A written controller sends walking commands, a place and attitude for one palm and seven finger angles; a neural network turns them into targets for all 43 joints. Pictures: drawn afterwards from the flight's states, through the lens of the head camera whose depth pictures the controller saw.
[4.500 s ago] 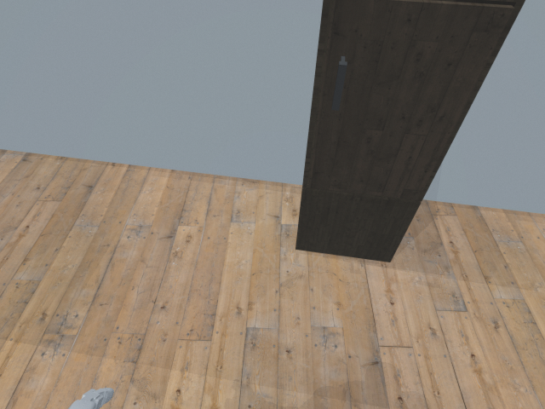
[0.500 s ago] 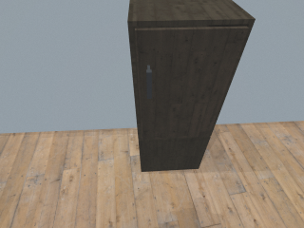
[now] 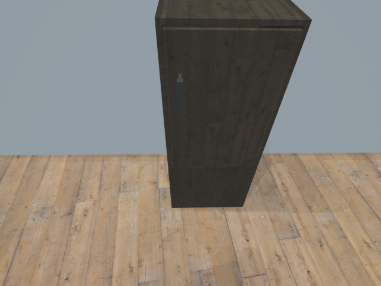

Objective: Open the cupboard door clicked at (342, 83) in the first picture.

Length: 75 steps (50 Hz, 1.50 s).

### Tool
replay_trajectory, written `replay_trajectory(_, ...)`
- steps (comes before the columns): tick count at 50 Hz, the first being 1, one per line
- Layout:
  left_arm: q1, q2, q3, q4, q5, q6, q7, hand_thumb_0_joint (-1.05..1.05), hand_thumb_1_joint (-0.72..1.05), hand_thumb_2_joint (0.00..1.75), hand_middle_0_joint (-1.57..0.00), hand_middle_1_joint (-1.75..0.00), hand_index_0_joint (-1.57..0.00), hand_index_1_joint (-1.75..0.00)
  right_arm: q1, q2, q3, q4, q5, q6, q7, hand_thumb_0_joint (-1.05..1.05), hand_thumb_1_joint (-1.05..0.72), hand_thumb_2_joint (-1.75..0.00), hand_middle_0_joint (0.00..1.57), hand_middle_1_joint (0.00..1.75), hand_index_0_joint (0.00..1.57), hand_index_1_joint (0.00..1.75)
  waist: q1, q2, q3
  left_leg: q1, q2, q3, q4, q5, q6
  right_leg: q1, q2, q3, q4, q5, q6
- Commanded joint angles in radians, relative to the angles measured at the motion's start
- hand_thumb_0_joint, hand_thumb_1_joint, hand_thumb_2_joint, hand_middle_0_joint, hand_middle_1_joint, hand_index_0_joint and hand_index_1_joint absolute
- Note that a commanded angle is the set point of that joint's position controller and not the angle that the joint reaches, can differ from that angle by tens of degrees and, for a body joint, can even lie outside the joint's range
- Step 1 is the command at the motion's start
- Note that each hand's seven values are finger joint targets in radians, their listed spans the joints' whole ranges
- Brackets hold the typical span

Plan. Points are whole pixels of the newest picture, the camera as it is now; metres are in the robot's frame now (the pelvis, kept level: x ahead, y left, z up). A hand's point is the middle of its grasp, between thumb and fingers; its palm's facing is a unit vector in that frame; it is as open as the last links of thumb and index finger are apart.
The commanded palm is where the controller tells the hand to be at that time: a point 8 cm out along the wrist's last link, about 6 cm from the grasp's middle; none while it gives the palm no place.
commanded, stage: come to a stop and stand still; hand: left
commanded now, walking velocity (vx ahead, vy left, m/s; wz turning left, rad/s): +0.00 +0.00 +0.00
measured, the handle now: (180, 94) +0.65 +0.07 +0.06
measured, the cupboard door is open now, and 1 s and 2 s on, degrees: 0 0 0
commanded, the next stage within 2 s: look again from close up in 0.90 s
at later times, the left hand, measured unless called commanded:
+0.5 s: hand out of the picture +0.01 +0.13 -0.18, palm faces +0.03 -0.99 -0.17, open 7.4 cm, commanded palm none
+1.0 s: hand out of the picture +0.03 +0.14 -0.18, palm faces +0.02 -0.98 -0.18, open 7.4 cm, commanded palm none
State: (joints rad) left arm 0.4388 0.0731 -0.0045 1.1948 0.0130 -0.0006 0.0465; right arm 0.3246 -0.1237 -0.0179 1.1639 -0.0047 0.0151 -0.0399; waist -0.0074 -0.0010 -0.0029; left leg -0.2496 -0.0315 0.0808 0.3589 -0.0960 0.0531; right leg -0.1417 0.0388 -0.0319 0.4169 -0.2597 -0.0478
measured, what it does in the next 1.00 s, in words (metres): shifts its weight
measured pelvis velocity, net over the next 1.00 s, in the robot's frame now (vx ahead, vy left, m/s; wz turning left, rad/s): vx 0.05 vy -0.02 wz -0.02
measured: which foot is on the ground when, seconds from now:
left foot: down 0.00-1.00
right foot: down 0.00-1.00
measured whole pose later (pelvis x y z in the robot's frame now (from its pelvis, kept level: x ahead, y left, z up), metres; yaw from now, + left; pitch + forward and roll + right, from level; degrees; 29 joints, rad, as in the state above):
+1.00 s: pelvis +0.05 -0.02 +0.00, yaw -1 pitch -1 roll +1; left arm 0.32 0.11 -0.01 1.14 0.01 -0.02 0.06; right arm 0.24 -0.14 0.01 1.17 0.00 -0.01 -0.06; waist 0.00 -0.01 0.03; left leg -0.18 -0.01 0.09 0.38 -0.19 0.02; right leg -0.03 0.06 -0.01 0.34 -0.29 -0.07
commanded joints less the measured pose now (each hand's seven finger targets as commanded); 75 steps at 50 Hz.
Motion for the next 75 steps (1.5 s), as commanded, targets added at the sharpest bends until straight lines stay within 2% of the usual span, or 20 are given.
replay_trajectory(1,0.037,0.08,0.006,-0.036,-0.002,-0.016,0.004,0.0,0.9,0.9,-0.2,-0.3,-0.2,-0.3,0.071,-0.048,-0.004,-0.012,-0.004,-0.009,0.003,0.0,-0.9,-0.9,0.2,0.3,0.2,0.3,-0.018,-0.029,0.159,0.091,0.11,-0.142,-0.024,-0.15,-0.023,-0.27,-0.147,0.182,-0.192,-0.211,-0.005)
replay_trajectory(7,0.041,0.076,0.004,-0.041,-0.006,-0.021,0.005,0.0,0.9,0.9,-0.2,-0.3,-0.2,-0.3,0.07,-0.041,0.003,-0.012,-0.004,-0.02,-0.001,0.0,-0.9,-0.9,0.2,0.3,0.2,0.3,-0.007,-0.001,0.139,0.064,0.119,-0.14,-0.022,-0.102,-0.021,-0.201,-0.143,0.171,-0.168,-0.106,-0.004)
replay_trajectory(15,0.013,0.082,0.006,-0.059,-0.008,-0.027,0.009,0.0,0.9,0.9,-0.2,-0.3,-0.2,-0.3,0.063,-0.04,0.007,-0.006,-0.003,-0.032,-0.005,0.0,-0.9,-0.9,0.2,0.3,0.2,0.3,0.004,-0.024,0.099,0.073,0.13,-0.135,-0.01,-0.006,-0.021,-0.11,-0.142,0.152,-0.145,0.056,0.005)
replay_trajectory(23,-0.002,0.093,0.009,-0.063,-0.01,-0.025,0.011,0.0,0.9,0.9,-0.2,-0.3,-0.2,-0.3,0.047,-0.046,0.01,0.0,-0.003,-0.036,-0.009,0.0,-0.9,-0.9,0.2,0.3,0.2,0.3,0.007,-0.006,0.081,0.092,0.136,-0.13,-0.01,0.053,-0.021,-0.053,-0.143,0.141,-0.128,0.181,0.012)
replay_trajectory(31,-0.007,0.11,0.011,-0.069,-0.008,-0.024,0.013,0.0,0.9,0.9,-0.2,-0.3,-0.2,-0.3,0.024,-0.063,0.008,-0.005,-0.001,-0.034,-0.012,0.0,-0.9,-0.9,0.2,0.3,0.2,0.3,0.004,-0.025,0.05,0.132,0.137,-0.113,0.008,0.105,-0.022,-0.016,-0.15,0.141,-0.118,0.325,0.029)
replay_trajectory(46,-0.012,0.131,0.011,-0.064,-0.006,-0.021,0.013,0.0,0.9,0.9,-0.2,-0.3,-0.2,-0.3,-0.012,-0.093,0.012,-0.009,-0.001,-0.034,-0.014,0.0,-0.9,-0.9,0.2,0.3,0.2,0.3,0.005,-0.03,0.063,0.154,0.137,-0.109,0.006,0.119,-0.02,0.002,-0.155,0.138,-0.129,0.366,0.042)
replay_trajectory(49,-0.019,0.133,0.01,-0.065,-0.007,-0.021,0.012,0.0,0.9,0.9,-0.2,-0.3,-0.2,-0.3,-0.014,-0.099,0.013,-0.008,-0.003,-0.033,-0.014,0.0,-0.9,-0.9,0.2,0.3,0.2,0.3,0.005,-0.019,0.07,0.159,0.14,-0.114,-0.004,0.112,-0.021,-0.004,-0.152,0.139,-0.133,0.328,0.034)
replay_trajectory(50,-0.029,0.316,0.001,-0.158,0.022,-0.047,0.015,0.0,0.9,0.9,-0.2,-0.3,-0.2,-0.3,-0.055,-0.203,0.004,-0.145,-0.003,-0.048,0.012,0.0,-0.9,-0.9,0.2,0.3,0.2,0.3,-0.013,-0.002,0.137,0.104,0.087,-0.14,0.091,0.163,-0.028,-0.044,-0.153,0.112,-0.104,0.468,0.04)
replay_trajectory(51,-0.051,0.255,0.036,-0.164,0.011,-0.057,0.021,0.0,0.9,0.9,-0.2,-0.3,-0.2,-0.3,-0.07,-0.192,-0.016,-0.169,-0.014,-0.068,0.007,0.0,-0.9,-0.9,0.2,0.3,0.2,0.3,-0.001,0.023,0.037,0.073,0.103,-0.114,0.143,0.14,-0.014,-0.013,-0.183,0.147,-0.023,0.522,0.028)
replay_trajectory(52,-0.063,0.262,0.047,-0.163,0.013,-0.059,0.022,0.0,0.9,0.9,-0.2,-0.3,-0.2,-0.3,-0.069,-0.19,-0.03,-0.158,-0.017,-0.071,-0.004,0.0,-0.9,-0.9,0.2,0.3,0.2,0.3,-0.008,0.031,-0.037,0.076,0.1,-0.122,0.159,0.159,-0.004,0.031,-0.191,0.153,0.012,0.643,0.015)
replay_trajectory(53,-0.051,0.251,0.035,-0.175,0.005,-0.06,0.021,0.0,0.9,0.9,-0.2,-0.3,-0.2,-0.3,-0.046,-0.179,-0.021,-0.163,-0.015,-0.071,-0.007,0.0,-0.9,-0.9,0.2,0.3,0.2,0.3,0.0,0.001,-0.092,0.076,0.099,-0.122,0.177,0.167,-0.002,0.078,-0.199,0.142,0.026,0.708,0.01)
replay_trajectory(55,-0.031,0.23,0.031,-0.185,0.006,-0.05,0.021,0.0,0.9,0.9,-0.2,-0.3,-0.2,-0.3,-0.032,-0.156,-0.014,-0.181,-0.014,-0.057,-0.003,0.0,-0.9,-0.9,0.2,0.3,0.2,0.3,0.0,-0.096,-0.096,0.022,0.083,-0.099,0.188,0.074,0.001,0.113,-0.198,0.152,0.04,0.775,0.018)
replay_trajectory(56,-0.031,0.225,0.035,-0.193,0.005,-0.044,0.021,0.0,0.9,0.9,-0.2,-0.3,-0.2,-0.3,-0.041,-0.151,-0.018,-0.188,-0.013,-0.047,-0.002,0.0,-0.9,-0.9,0.2,0.3,0.2,0.3,0.003,-0.131,-0.061,-0.006,0.077,-0.094,0.191,0.004,0.001,0.102,-0.202,0.149,0.037,0.759,0.018)
replay_trajectory(57,-0.037,0.225,0.036,-0.205,0.006,-0.039,0.021,0.0,0.9,0.9,-0.2,-0.3,-0.2,-0.3,-0.05,-0.157,-0.022,-0.195,-0.014,-0.04,-0.002,0.0,-0.9,-0.9,0.2,0.3,0.2,0.3,0.002,-0.122,-0.03,-0.02,0.074,-0.09,0.186,-0.027,0.001,0.085,-0.201,0.154,0.036,0.735,0.015)
replay_trajectory(59,-0.061,0.235,0.036,-0.23,0.006,-0.029,0.019,0.0,0.9,0.9,-0.2,-0.3,-0.2,-0.3,-0.057,-0.168,-0.025,-0.202,-0.013,-0.033,-0.002,0.0,-0.9,-0.9,0.2,0.3,0.2,0.3,-0.001,-0.065,0.011,0.005,0.09,-0.099,0.156,0.025,0.005,0.025,-0.179,0.148,0.03,0.584,0.002)
replay_trajectory(60,-0.065,0.235,0.034,-0.238,0.005,-0.026,0.017,0.0,0.9,0.9,-0.2,-0.3,-0.2,-0.3,-0.051,-0.167,-0.021,-0.204,-0.015,-0.032,0.001,0.0,-0.9,-0.9,0.2,0.3,0.2,0.3,-0.002,-0.01,0.006,0.034,0.1,-0.108,0.143,0.067,0.01,0.001,-0.167,0.139,0.025,0.481,-0.002)
replay_trajectory(63,-0.09,0.255,0.032,-0.251,0.005,-0.02,0.011,0.0,0.9,0.9,-0.2,-0.3,-0.2,-0.3,-0.079,-0.2,-0.025,-0.208,-0.016,-0.03,0.004,0.0,-0.9,-0.9,0.2,0.3,0.2,0.3,0.004,-0.001,0.052,0.043,0.13,-0.146,0.113,0.089,0.021,-0.066,-0.135,0.127,-0.005,0.247,-0.006)
replay_trajectory(67,-0.107,0.261,0.024,-0.252,0.005,-0.016,0.003,0.0,0.9,0.9,-0.2,-0.3,-0.2,-0.3,-0.098,-0.219,-0.02,-0.214,-0.016,-0.033,0.012,0.0,-0.9,-0.9,0.2,0.3,0.2,0.3,0.007,0.003,0.074,0.026,0.14,-0.178,0.049,-0.021,0.024,-0.087,-0.121,0.126,-0.042,0.061,-0.008)
replay_trajectory(69,-0.119,0.27,0.024,-0.254,0.007,-0.015,-0.001,0.0,0.9,0.9,-0.2,-0.3,-0.2,-0.3,-0.11,-0.233,-0.022,-0.215,-0.018,-0.033,0.016,0.0,-0.9,-0.9,0.2,0.3,0.2,0.3,0.007,0.007,0.085,0.008,0.145,-0.196,0.005,-0.117,0.022,-0.095,-0.116,0.12,-0.05,0.0,-0.009)
replay_trajectory(75,-0.104,0.27,0.022,-0.239,0.012,-0.008,-0.008,0.0,0.9,0.9,-0.2,-0.3,-0.2,-0.3,-0.103,-0.244,-0.022,-0.21,-0.019,-0.037,0.021,0.0,-0.9,-0.9,0.2,0.3,0.2,0.3,0.014,0.031,0.063,-0.013,0.162,-0.241,-0.093,-0.274,0.022,-0.067,-0.11,0.089,-0.038,-0.02,0.0)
